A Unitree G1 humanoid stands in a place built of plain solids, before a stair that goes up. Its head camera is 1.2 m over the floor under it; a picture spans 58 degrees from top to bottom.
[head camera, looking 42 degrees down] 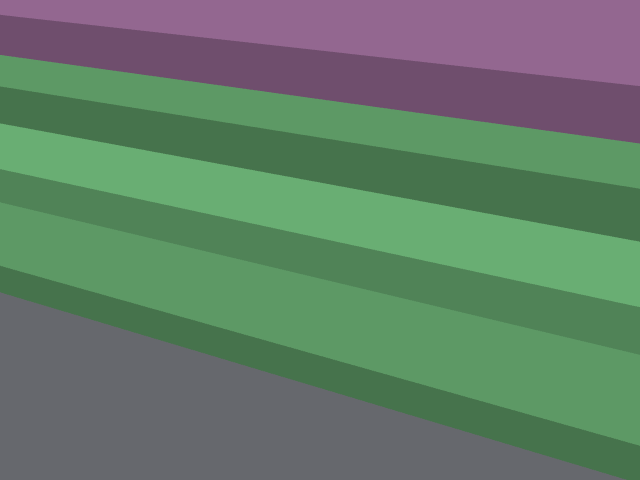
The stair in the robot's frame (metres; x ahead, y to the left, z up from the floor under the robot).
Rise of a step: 0.17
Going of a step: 0.28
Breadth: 4.68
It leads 18 degrees to the right of straight ahead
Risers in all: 4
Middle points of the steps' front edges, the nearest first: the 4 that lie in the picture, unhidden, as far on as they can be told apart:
0.67 0.00 0.17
0.93 -0.08 0.35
1.19 -0.17 0.52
1.46 -0.25 0.69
